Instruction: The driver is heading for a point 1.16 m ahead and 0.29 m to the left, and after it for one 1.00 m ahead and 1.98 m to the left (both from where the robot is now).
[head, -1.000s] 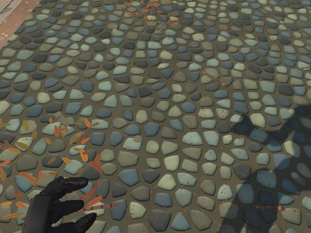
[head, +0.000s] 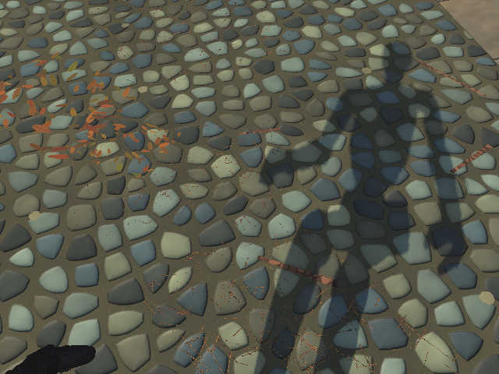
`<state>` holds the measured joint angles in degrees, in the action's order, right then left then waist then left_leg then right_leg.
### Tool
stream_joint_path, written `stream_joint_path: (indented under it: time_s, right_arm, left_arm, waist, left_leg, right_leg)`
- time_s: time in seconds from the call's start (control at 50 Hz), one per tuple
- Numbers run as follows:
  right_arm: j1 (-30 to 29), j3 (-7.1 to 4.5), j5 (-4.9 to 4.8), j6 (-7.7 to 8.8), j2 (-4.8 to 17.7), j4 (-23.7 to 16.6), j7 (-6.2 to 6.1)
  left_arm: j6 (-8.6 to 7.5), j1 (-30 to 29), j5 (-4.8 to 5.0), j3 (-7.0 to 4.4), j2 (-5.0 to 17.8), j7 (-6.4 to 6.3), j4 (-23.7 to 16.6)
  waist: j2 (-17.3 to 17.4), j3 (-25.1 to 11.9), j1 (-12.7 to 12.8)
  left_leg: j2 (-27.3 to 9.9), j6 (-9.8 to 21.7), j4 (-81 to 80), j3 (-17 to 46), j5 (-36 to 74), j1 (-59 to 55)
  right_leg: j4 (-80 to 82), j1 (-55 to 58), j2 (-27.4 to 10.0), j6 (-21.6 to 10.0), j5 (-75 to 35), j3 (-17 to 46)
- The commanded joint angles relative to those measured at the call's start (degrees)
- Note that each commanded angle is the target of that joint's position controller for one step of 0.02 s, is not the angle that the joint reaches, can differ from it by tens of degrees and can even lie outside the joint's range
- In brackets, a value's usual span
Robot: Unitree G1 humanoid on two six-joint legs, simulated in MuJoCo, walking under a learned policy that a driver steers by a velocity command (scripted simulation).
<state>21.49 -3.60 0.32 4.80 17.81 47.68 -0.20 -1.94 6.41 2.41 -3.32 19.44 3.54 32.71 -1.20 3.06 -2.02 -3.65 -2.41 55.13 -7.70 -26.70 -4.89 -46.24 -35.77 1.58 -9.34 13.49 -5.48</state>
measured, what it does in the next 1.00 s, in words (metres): walks ahead, turning left: left foot, then right foot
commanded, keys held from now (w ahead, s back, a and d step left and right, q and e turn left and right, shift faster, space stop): w+e+shift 0.02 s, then w+q+shift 0.10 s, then q+shift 0.88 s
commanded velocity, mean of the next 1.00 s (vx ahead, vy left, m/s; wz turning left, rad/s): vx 0.35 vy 0.00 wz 0.50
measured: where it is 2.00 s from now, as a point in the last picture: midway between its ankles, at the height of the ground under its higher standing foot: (189, 230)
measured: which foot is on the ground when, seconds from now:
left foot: up 0.00-0.38, down 0.40-0.98, up 1.00-1.00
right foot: down 0.00-0.42, up 0.44-0.96, down 0.98-1.00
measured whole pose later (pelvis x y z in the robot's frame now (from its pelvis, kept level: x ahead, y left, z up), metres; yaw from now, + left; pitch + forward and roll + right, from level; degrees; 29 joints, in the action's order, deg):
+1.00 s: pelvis +0.56 +0.00 +0.05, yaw +33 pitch +1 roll -1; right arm 10.0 -5.5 -1.9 -3.8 19.9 31.7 -2.0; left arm -3.1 5.5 -0.2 -4.6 18.1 -0.9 39.7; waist 1.4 2.4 -1.2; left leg 16.0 2.7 36.5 25.2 -18.5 18.8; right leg -25.3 -19.2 4.8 1.5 6.4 9.7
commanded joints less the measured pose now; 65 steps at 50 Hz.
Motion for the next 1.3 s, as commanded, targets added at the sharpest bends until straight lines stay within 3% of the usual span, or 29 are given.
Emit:
stream_joint_path:
  time_s: [0.02,0.04,0.06,0.1,0.18,0.22,0.28,0.32,0.36,0.4,0.42,0.44,0.46,0.48,0.5,0.52,0.58,0.64,0.72,0.94,0.96,0.98,1.0,1.02,1.04,1.1,1.14,1.22,1.3]
  right_arm:
    - [-7.11,0.58,-1.68,6.23,8.54,-13.56,1.07]
    - [-10.81,0.58,-3.74,6.41,8.58,-13.79,0.85]
    - [-10.25,1.09,-2.9,5.86,7.07,-12.49,0.21]
    - [-4.72,0.91,-2.03,2.96,6.17,-9.32,0.17]
    - [-10.15,1.61,-0.65,0.13,3.02,-10.4,-0.39]
    - [-12.81,2.31,0.05,1.11,0.92,-10.01,0.5]
    - [-18.32,2.56,-0.73,2.41,-0.78,-10.59,3.1]
    - [-18.33,1.49,-1.13,2.38,1.74,-11.46,4.61]
    - [-12.17,-0.33,-0.68,1.96,5.17,-10.91,5.7]
    - [5.62,-2.73,-0.87,0.62,9.37,-7.21,4.95]
    - [10.63,-3.13,-1.11,0.0,10.96,-6.57,3.51]
    - [3.53,-2.47,1.27,0.55,13.21,-9.77,2.76]
    - [-2.56,-3.12,2.4,0.05,14.57,-14.05,2.48]
    - [-5.9,-2.93,1.33,-0.99,11.25,-16.68,2.17]
    - [-7.99,-2.05,-0.24,-1.81,8.54,-16.81,1.81]
    - [-9.41,-1.58,-1.02,-2.08,7.45,-17.19,1.52]
    - [-12.02,-2.16,-0.58,-3.12,7.74,-17.91,0.7]
    - [-8.71,-2.94,-1.11,-4.25,9.45,-16.93,-0.79]
    - [-9.65,-3.15,-2.07,-6.7,9.8,-17.64,-2.55]
    - [-11.63,-3.93,-1.97,-8.12,9.17,-19.69,-2.15]
    - [-12.02,-3.55,-2.51,-8.13,8.26,-19.77,-1.97]
    - [-7.37,-2.52,-2.45,-8.25,4.77,-18.79,-1.65]
    - [-4.98,-2.33,-2.35,-8.08,4.62,-19.47,-1.32]
    - [-5.92,-3.86,-2.17,-7.38,10.57,-20.19,-0.67]
    - [-6.94,-4.82,-2.2,-7.44,13.67,-18.96,-0.49]
    - [-5.44,-3.92,-1.47,-9.05,10.19,-16.91,-1.11]
    - [-6.75,-2.97,-1.68,-8.72,7.83,-17.6,-1.38]
    - [-9.0,-1.13,-1.03,-6.48,4.62,-18.2,-0.67]
    - [-10.61,-0.3,-0.47,-2.85,3.49,-17.1,0.03]
  left_arm:
    - [-0.75,22.07,-1.27,-4.27,11.71,-0.97,-0.02]
    - [-1.8,21.08,-2.03,-3.57,9.41,-1.1,1.21]
    - [-2.76,16.45,-2.38,-2.86,7.82,-0.89,1.11]
    - [-3.71,9.24,-3.96,-1.33,4.28,-1.15,0.29]
    - [-4.97,9.19,-3.06,-0.16,2.6,-2.08,4.22]
    - [-5.31,8.49,-3.47,-0.02,2.47,-3.2,5.03]
    - [-5.3,13.74,-3.26,-0.17,3.97,-4.67,7.89]
    - [-4.04,12.57,-3.16,-0.57,4.93,-5.38,8.35]
    - [-2.24,9.79,-3.18,-1.32,6.44,-6.33,7.26]
    - [-0.58,4.07,-3.63,-1.59,6.41,-6.8,4.93]
    - [-0.71,3.22,-3.86,-0.85,3.71,-6.0,4.01]
    - [-0.92,16.01,-4.72,1.09,-5.51,-4.14,2.86]
    - [-1.89,21.46,-2.94,1.26,0.49,-2.82,2.87]
    - [-1.82,12.87,-2.25,0.18,5.81,-2.65,2.07]
    - [-1.2,6.33,-2.7,-0.03,5.62,-3.29,0.27]
    - [-0.2,4.33,-3.3,0.1,4.89,-4.07,-0.48]
    - [0.96,5.59,-3.92,-0.23,3.51,-4.93,0.5]
    - [0.71,3.67,-4.35,-0.15,1.86,-5.88,0.81]
    - [0.93,-0.46,-3.17,-0.84,2.45,-6.41,0.72]
    - [-2.87,-3.56,-2.03,-2.91,4.86,-4.22,2.66]
    - [-2.85,-1.96,-1.89,-3.24,5.1,-4.22,3.46]
    - [-2.28,-2.8,-2.32,-3.35,6.18,-4.44,3.08]
    - [-1.06,-3.26,-3.81,-3.7,9.47,-4.76,1.4]
    - [-0.74,-0.67,-4.89,-3.9,7.96,-4.8,1.85]
    - [-0.59,-2.62,-4.23,-3.34,5.48,-5.14,0.95]
    - [0.91,-4.79,-3.24,-1.82,3.26,-6.21,0.06]
    - [1.51,-3.46,-3.77,-1.38,3.19,-6.1,0.64]
    - [0.97,5.75,-2.49,-1.7,5.04,-5.03,3.53]
    - [-0.14,4.12,-1.19,-1.84,6.62,-4.03,3.44]
  waist:
    - [-10.89,-23.97,10.57]
    - [-3.16,-14.05,8.93]
    - [6.49,-9.26,5.01]
    - [4.5,-5.44,-0.08]
    - [1.02,3.18,0.02]
    - [1.31,2.87,1.52]
    - [1.1,0.35,6.31]
    - [-1.37,-0.78,5.72]
    - [-3.11,-5.24,2.32]
    - [-4.17,-11.61,-7.02]
    - [5.38,-13.14,-9.01]
    - [23.62,-15.9,3.3]
    - [16.31,-30.17,2.45]
    - [5.18,-24.81,-0.15]
    - [-3.87,-15.39,1.0]
    - [-5.42,-11.91,2.49]
    - [0.91,-6.41,4.57]
    - [2.17,-10.33,2.95]
    - [5.97,-10.39,1.48]
    - [11.15,-8.32,0.53]
    - [8.56,-8.63,1.72]
    - [0.97,-12.16,-0.81]
    - [-10.3,-12.72,-2.19]
    - [-13.08,-12.84,-0.41]
    - [-8.78,-9.61,0.13]
    - [-3.97,-4.36,0.76]
    - [-4.81,-3.68,1.6]
    - [-8.98,-7.64,5.49]
    - [-8.74,-3.42,3.36]
  left_leg:
    - [4.85,4.89,36.63,17.5,1.57,55.04]
    - [2.73,5.81,31.71,15.57,5.17,55.23]
    - [-0.34,5.52,26.51,15.27,8.27,50.56]
    - [-4.96,4.57,21.8,15.53,10.94,41.94]
    - [-5.91,1.53,8.73,10.68,17.83,40.92]
    - [-3.23,1.82,-5.38,7.42,32.72,36.06]
    - [1.39,2.34,-19.68,5.07,51.27,32.26]
    - [2.97,3.09,-24.15,4.79,50.98,33.55]
    - [6.61,3.99,-23.92,2.64,43.21,29.89]
    - [8.73,6.32,-21.33,3.37,35.21,13.97]
    - [3.42,8.79,-24.44,11.0,49.34,5.4]
    - [-8.29,20.12,-21.55,37.65,66.96,-8.73]
    - [-15.17,26.2,-33.17,57.17,42.36,-14.2]
    - [-12.04,23.43,-36.84,53.63,18.87,-6.37]
    - [-9.3,20.23,-39.62,49.57,7.05,4.74]
    - [-6.95,18.21,-41.14,47.63,4.0,12.18]
    - [0.36,14.88,-41.62,38.15,13.86,23.22]
    - [0.8,14.7,-37.53,35.91,29.51,19.96]
    - [2.68,11.35,-36.79,37.78,17.44,17.38]
    - [5.18,10.23,-29.07,47.74,24.92,13.82]
    - [7.58,8.54,-25.2,46.05,17.34,16.59]
    - [11.43,6.18,-16.78,40.17,-2.53,22.62]
    - [17.5,3.3,-6.82,28.97,-13.82,33.23]
    - [13.57,0.64,4.57,24.96,-11.03,37.8]
    - [10.39,-0.86,8.85,23.13,-5.62,39.05]
    - [8.34,-2.49,19.78,17.74,2.64,40.5]
    - [7.06,-3.2,19.54,13.47,3.99,40.51]
    - [3.74,-2.69,8.33,11.0,4.7,43.07]
    - [3.31,-0.08,-12.0,7.81,4.64,29.47]
  right_leg:
    - [30.54,64.02,-16.98,-15.71,26.75,57.38]
    - [33.63,53.95,-17.1,-12.45,25.89,53.53]
    - [33.25,42.24,-16.49,-10.53,19.04,48.19]
    - [32.25,26.72,-12.92,-8.85,9.76,35.48]
    - [34.52,14.1,-8.39,-4.87,-26.82,13.68]
    - [33.13,12.91,-3.56,-0.59,-33.99,3.61]
    - [33.82,20.66,-5.29,2.75,-30.52,0.83]
    - [29.81,28.54,-6.81,4.54,-32.54,-0.07]
    - [20.76,34.88,-8.29,6.33,-44.66,-0.76]
    - [-0.53,30.52,-8.14,7.72,-52.75,-0.7]
    - [-23.34,22.71,-1.26,10.27,-24.82,-2.05]
    - [-46.06,-0.6,8.99,14.55,25.65,5.65]
    - [-51.7,-2.85,7.8,12.96,21.6,16.59]
    - [-46.42,-3.34,4.69,10.58,16.08,16.49]
    - [-40.09,-4.91,2.66,9.85,12.12,15.42]
    - [-34.61,-3.27,1.34,9.82,10.01,15.2]
    - [-20.96,2.29,-0.1,10.76,7.8,14.29]
    - [-14.68,1.41,1.01,13.45,5.35,14.75]
    - [-8.58,-1.33,1.73,14.83,-0.12,16.51]
    - [20.96,15.62,3.58,12.96,-3.07,17.17]
    - [28.05,21.68,1.16,11.89,-10.08,16.75]
    - [28.1,31.73,-7.98,7.92,-16.09,21.7]
    - [25.01,37.41,-19.07,-0.14,-29.33,32.34]
    - [26.58,34.44,-24.68,-5.41,-26.17,38.1]
    - [27.02,31.52,-21.67,-4.44,-19.2,33.25]
    - [27.83,24.81,-14.75,-1.19,-11.49,22.06]
    - [29.01,24.26,-12.78,-2.15,-14.68,17.69]
    - [35.12,31.87,-13.79,-2.37,18.75,23.72]
    - [37.73,22.16,-12.53,-2.56,15.93,23.6]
